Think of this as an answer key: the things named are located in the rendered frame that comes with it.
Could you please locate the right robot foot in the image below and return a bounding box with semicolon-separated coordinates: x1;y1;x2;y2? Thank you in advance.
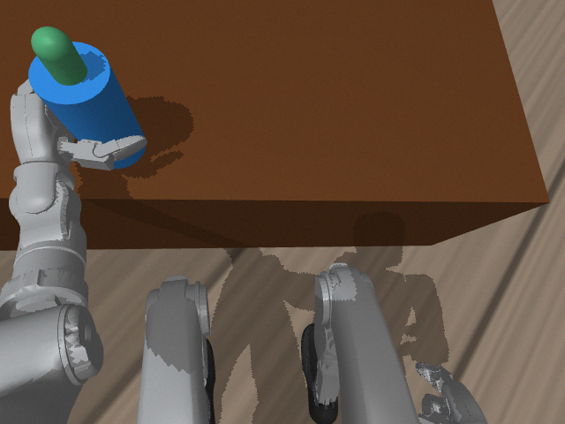
301;323;338;424

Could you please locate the bottle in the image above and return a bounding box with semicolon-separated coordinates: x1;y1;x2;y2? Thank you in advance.
28;26;146;169

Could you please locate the right robot hand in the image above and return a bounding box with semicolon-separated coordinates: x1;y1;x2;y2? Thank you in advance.
415;362;488;424

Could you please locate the left robot hand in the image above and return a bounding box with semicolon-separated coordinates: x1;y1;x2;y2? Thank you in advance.
11;79;147;170

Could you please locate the left robot arm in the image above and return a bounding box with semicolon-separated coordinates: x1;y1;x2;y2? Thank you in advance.
0;161;104;424

